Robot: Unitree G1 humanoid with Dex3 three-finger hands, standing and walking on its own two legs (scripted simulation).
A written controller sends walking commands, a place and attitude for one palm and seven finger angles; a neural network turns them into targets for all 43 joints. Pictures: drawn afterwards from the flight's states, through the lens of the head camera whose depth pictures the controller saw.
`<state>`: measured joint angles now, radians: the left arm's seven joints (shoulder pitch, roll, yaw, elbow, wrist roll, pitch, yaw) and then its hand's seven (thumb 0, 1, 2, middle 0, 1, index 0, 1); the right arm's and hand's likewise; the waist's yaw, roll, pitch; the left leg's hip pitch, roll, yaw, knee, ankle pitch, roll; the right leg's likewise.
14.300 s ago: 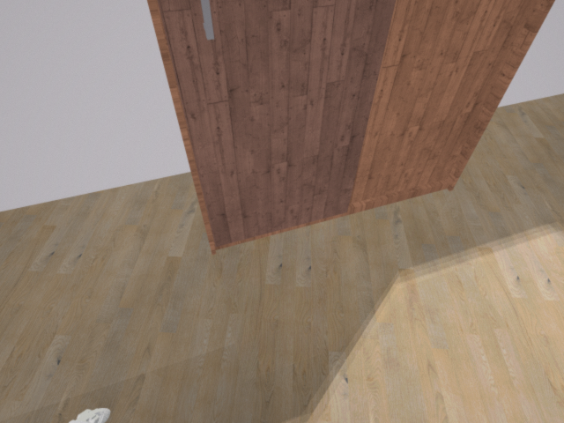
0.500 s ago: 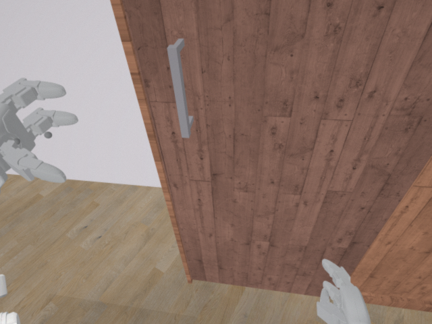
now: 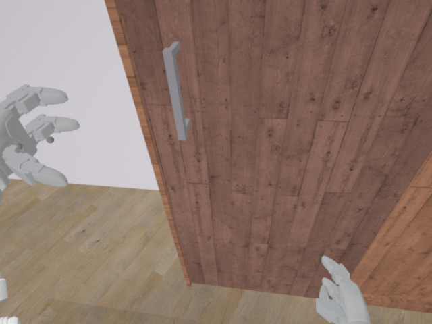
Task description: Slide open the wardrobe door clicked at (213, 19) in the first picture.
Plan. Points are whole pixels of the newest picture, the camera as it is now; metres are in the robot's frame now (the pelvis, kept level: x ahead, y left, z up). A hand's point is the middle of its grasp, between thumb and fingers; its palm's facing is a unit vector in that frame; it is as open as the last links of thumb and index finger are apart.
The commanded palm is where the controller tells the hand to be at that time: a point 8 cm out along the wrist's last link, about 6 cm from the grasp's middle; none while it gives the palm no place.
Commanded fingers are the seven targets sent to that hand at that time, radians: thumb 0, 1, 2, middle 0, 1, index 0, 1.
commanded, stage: move the hooked fingers beside the handle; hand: left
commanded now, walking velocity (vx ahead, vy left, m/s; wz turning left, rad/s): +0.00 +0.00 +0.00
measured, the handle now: (179, 94) +0.46 +0.13 +0.24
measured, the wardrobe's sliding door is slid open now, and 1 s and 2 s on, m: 0.00 0.00 0.00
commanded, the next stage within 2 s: none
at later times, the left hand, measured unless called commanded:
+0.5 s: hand (79, 129) +0.31 +0.25 +0.26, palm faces +0.06 -0.99 -0.10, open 14.0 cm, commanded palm +0.28 +0.30 +0.26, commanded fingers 0.00 -0.50 0.30 -0.30 -1.20 -0.30 -1.20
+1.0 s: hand (110, 117) +0.36 +0.23 +0.25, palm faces +0.04 -1.00 -0.06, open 14.0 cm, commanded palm +0.32 +0.27 +0.25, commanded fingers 0.00 -0.50 0.30 -0.30 -1.20 -0.30 -1.20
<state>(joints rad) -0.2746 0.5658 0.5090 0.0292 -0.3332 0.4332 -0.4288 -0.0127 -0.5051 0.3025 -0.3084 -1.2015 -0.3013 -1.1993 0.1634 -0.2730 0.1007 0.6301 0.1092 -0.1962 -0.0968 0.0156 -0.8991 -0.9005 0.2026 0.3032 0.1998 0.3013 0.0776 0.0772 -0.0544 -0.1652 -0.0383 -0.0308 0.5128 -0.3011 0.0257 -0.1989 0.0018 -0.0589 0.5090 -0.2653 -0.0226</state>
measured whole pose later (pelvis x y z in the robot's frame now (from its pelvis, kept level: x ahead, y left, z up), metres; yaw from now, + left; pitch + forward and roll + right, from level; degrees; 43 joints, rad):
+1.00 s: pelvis +0.00 +0.00 +0.00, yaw -1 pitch -1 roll +0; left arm -0.51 0.46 0.36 0.24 -0.26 0.39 -0.30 -0.01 -0.50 0.30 -0.31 -1.20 -0.30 -1.20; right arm 0.17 -0.26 0.08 0.64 0.11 -0.14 -0.10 0.02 -0.90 -0.90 0.20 0.30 0.20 0.30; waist 0.04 0.07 -0.05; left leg -0.17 -0.04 -0.02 0.48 -0.29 0.02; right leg -0.22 0.00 -0.05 0.49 -0.25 -0.02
